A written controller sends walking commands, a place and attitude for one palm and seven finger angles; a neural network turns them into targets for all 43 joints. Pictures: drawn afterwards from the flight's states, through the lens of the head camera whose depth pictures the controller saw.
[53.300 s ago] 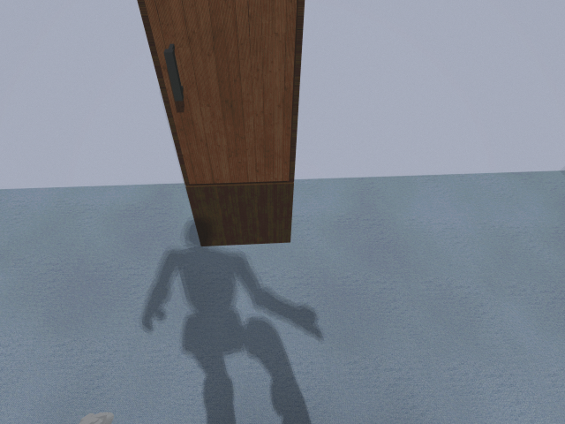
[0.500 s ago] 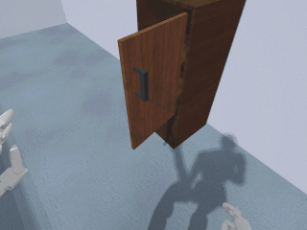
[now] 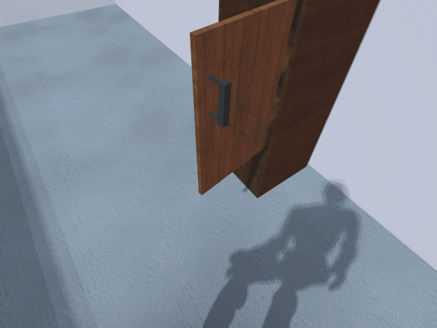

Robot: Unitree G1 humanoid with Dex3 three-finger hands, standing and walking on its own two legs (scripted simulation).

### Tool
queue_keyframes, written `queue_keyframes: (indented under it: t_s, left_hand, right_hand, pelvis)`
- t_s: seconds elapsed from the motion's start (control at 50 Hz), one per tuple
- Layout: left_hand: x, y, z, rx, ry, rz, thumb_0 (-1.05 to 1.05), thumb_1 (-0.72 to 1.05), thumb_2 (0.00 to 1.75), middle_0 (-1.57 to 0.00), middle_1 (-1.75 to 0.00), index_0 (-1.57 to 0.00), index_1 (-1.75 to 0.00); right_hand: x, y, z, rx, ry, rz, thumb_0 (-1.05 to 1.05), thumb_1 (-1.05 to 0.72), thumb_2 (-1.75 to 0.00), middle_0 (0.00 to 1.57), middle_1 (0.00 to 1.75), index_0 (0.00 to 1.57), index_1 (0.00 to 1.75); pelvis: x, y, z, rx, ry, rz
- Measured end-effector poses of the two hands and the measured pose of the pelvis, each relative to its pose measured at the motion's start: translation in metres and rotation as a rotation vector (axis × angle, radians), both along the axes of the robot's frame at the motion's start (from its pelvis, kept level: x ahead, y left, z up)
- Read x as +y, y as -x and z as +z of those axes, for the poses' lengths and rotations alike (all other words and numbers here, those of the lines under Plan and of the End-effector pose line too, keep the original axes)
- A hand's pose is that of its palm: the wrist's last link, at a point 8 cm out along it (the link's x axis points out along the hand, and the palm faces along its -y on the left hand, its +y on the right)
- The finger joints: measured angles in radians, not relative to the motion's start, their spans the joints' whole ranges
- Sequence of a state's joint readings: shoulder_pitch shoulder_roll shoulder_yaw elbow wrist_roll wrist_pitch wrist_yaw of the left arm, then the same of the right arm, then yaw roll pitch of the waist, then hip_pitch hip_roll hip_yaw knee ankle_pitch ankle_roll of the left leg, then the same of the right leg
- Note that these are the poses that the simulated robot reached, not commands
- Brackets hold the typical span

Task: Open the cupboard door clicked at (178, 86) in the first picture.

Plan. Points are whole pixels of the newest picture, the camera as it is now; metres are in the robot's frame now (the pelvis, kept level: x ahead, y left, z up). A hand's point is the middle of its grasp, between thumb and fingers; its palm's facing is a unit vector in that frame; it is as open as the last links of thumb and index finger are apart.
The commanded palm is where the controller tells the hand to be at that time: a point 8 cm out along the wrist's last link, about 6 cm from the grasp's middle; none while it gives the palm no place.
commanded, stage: let the arm hang, fingers relaxed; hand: left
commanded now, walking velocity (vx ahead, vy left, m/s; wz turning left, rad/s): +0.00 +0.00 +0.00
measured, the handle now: (218, 101) +0.62 +0.03 +0.06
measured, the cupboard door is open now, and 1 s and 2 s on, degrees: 98 98 98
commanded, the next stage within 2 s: look to check the result in 0.72 s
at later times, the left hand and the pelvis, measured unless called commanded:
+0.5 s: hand out of the picture +0.01 +0.20 -0.16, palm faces +0.00 -0.98 -0.21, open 7.4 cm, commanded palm none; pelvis +0.00 +0.02 +0.01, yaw -1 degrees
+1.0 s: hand out of the picture +0.05 +0.21 -0.16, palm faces -0.01 -0.97 -0.24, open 7.4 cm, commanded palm none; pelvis +0.02 +0.02 +0.01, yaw -1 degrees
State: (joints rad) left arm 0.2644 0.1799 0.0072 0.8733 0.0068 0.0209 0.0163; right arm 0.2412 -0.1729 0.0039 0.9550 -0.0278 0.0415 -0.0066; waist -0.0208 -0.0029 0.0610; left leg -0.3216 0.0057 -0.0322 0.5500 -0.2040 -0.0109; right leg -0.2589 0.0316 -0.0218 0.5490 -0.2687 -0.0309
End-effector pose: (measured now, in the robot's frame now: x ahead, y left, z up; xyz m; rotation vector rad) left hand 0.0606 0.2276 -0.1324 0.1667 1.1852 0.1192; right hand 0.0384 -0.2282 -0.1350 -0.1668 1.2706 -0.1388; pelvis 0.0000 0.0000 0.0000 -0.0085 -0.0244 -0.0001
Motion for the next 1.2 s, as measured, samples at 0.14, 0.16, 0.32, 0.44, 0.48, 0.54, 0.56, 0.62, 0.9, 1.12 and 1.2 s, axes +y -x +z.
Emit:
queue_keyframes:
  t_s: [0.14, 0.16, 0.32, 0.44, 0.48, 0.54, 0.56, 0.62, 0.9, 1.12, 1.2]
  left_hand:
    - [0.025, 0.04, 0.005, 0.15, -0.054, 0.031, -0.02, 0.95, 0.9, -0.21, -0.3, -0.21, -0.3]
    - [0.027, 0.045, 0.006, 0.164, -0.059, 0.035, -0.01, 0.94, 0.9, -0.21, -0.3, -0.21, -0.3]
    - [0.031, 0.061, 0.007, 0.219, -0.063, 0.051, 0.0, 0.91, 0.9, -0.2, -0.3, -0.2, -0.3]
    - [0.024, 0.058, 0.002, 0.219, -0.034, 0.046, 0.0, 0.91, 0.9, -0.2, -0.3, -0.2, -0.3]
    - [0.021, 0.055, 0.001, 0.216, -0.023, 0.044, 0.0, 0.91, 0.9, -0.2, -0.3, -0.2, -0.3]
    - [0.016, 0.052, -0.001, 0.211, -0.009, 0.041, 0.0, 0.91, 0.9, -0.2, -0.3, -0.2, -0.3]
    - [0.015, 0.051, -0.001, 0.21, -0.006, 0.04, 0.0, 0.91, 0.9, -0.2, -0.3, -0.2, -0.3]
    - [0.013, 0.047, -0.002, 0.208, 0.002, 0.038, 0.0, 0.91, 0.9, -0.2, -0.3, -0.2, -0.3]
    - [0.025, 0.028, 0.003, 0.202, -0.031, 0.032, 0.0, 0.9, 0.9, -0.2, -0.3, -0.2, -0.3]
    - [0.039, 0.001, 0.01, 0.164, -0.072, 0.018, 0.0, 0.9, 0.9, -0.2, -0.3, -0.2, -0.3]
    - [0.043, -0.011, 0.013, 0.144, -0.085, 0.011, 0.0, 0.9, 0.9, -0.2, -0.3, -0.2, -0.3]
  right_hand:
    - [0.008, 0.044, -0.004, 0.128, -0.016, -0.045, 0.01, -0.92, -0.9, 0.2, 0.3, 0.2, 0.3]
    - [0.01, 0.048, -0.005, 0.139, -0.018, -0.049, 0.01, -0.92, -0.9, 0.2, 0.3, 0.2, 0.3]
    - [0.02, 0.06, -0.007, 0.174, -0.034, -0.066, 0.01, -0.91, -0.9, 0.2, 0.3, 0.2, 0.3]
    - [0.024, 0.054, -0.006, 0.16, -0.032, -0.07, 0.0, -0.91, -0.9, 0.2, 0.3, 0.2, 0.3]
    - [0.025, 0.051, -0.005, 0.153, -0.031, -0.069, 0.0, -0.91, -0.9, 0.2, 0.3, 0.2, 0.3]
    - [0.026, 0.046, -0.005, 0.144, -0.029, -0.069, 0.0, -0.91, -0.9, 0.2, 0.3, 0.2, 0.3]
    - [0.026, 0.044, -0.004, 0.141, -0.028, -0.069, 0.0, -0.91, -0.9, 0.2, 0.3, 0.2, 0.3]
    - [0.027, 0.038, -0.003, 0.132, -0.026, -0.068, 0.0, -0.91, -0.9, 0.2, 0.3, 0.2, 0.3]
    - [0.017, 0.013, -0.001, 0.11, -0.006, -0.058, 0.0, -0.91, -0.9, 0.2, 0.3, 0.2, 0.3]
    - [-0.004, -0.012, 0.003, 0.082, 0.028, -0.041, 0.0, -0.91, -0.9, 0.2, 0.3, 0.2, 0.3]
    - [-0.014, -0.022, 0.006, 0.066, 0.045, -0.035, 0.0, -0.91, -0.9, 0.2, 0.3, 0.2, 0.3]
  pelvis:
    - [0.006, -0.001, 0.007, -0.002, 0.003, -0.008]
    - [0.007, -0.001, 0.008, -0.002, 0.003, -0.009]
    - [0.013, -0.001, 0.01, -0.01, -0.003, -0.016]
    - [0.016, -0.003, 0.01, -0.008, -0.005, -0.019]
    - [0.017, -0.003, 0.01, -0.006, -0.006, -0.02]
    - [0.018, -0.005, 0.01, -0.003, -0.007, -0.02]
    - [0.018, -0.005, 0.01, -0.003, -0.007, -0.02]
    - [0.018, -0.008, 0.011, 0.0, -0.007, -0.02]
    - [0.018, -0.02, 0.012, 0.005, -0.009, -0.022]
    - [0.014, -0.029, 0.014, 0.006, -0.011, -0.022]
    - [0.012, -0.033, 0.014, 0.006, -0.011, -0.022]
